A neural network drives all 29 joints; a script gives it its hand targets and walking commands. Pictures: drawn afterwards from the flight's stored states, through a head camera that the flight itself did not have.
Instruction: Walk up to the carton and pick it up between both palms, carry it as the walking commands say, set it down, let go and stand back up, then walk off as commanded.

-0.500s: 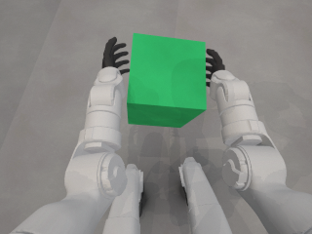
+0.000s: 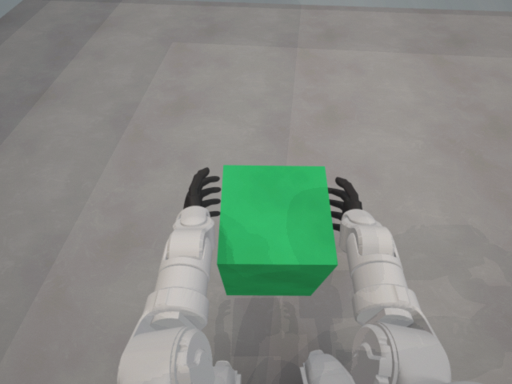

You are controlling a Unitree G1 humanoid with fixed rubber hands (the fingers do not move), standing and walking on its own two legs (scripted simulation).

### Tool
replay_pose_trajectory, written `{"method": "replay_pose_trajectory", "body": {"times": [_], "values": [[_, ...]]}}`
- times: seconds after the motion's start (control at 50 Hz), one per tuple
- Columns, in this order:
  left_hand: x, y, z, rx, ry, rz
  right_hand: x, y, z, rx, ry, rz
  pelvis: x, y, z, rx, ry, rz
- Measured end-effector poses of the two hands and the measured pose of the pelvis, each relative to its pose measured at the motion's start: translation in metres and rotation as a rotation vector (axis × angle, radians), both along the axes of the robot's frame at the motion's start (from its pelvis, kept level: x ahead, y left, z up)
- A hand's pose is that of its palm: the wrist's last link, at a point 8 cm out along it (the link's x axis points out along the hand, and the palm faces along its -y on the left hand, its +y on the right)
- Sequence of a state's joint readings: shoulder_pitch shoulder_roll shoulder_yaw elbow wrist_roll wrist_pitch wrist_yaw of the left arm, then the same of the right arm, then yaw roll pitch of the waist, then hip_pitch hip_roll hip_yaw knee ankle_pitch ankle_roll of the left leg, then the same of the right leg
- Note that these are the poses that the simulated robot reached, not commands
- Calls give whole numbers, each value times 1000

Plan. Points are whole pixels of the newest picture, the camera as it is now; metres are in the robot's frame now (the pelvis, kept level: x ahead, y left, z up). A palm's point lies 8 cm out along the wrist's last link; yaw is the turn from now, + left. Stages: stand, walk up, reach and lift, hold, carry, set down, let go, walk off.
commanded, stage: reach and lift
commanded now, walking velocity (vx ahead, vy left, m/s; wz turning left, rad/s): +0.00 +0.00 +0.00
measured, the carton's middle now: (271, 236) +0.37 -0.05 -0.06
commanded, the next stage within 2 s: none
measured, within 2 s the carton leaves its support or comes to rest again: neither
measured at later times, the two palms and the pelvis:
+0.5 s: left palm (188, 207) +0.35 +0.08 +0.09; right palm (365, 213) +0.32 -0.18 +0.07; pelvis +0.00 +0.00 +0.02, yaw +0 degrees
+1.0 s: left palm (163, 209) +0.34 +0.11 +0.11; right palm (347, 204) +0.33 -0.15 +0.09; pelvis +0.00 -0.01 +0.02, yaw +0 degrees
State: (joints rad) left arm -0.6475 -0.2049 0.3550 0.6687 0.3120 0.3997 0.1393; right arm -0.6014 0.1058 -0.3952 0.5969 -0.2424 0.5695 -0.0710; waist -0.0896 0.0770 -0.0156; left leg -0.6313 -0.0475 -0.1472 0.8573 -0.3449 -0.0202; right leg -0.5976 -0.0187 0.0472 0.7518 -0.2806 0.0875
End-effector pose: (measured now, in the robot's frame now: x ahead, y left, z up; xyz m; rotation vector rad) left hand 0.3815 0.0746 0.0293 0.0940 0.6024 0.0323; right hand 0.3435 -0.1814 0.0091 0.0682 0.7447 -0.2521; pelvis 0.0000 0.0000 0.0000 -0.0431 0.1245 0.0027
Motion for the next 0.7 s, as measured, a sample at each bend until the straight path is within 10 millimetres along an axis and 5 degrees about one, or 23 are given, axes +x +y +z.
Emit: {"method": "replay_pose_trajectory", "body": {"times": [0.26, 0.7], "values": [[-11, -1, 37, -8, -31, 4, -10, -1, 40, 0, -57, -17, 8, 3, 13, -1, -97, 3], [-36, 0, 86, -15, -28, 36, -36, 1, 77, 21, -75, -10, -3, -2, 17, 7, -230, 8]]}}
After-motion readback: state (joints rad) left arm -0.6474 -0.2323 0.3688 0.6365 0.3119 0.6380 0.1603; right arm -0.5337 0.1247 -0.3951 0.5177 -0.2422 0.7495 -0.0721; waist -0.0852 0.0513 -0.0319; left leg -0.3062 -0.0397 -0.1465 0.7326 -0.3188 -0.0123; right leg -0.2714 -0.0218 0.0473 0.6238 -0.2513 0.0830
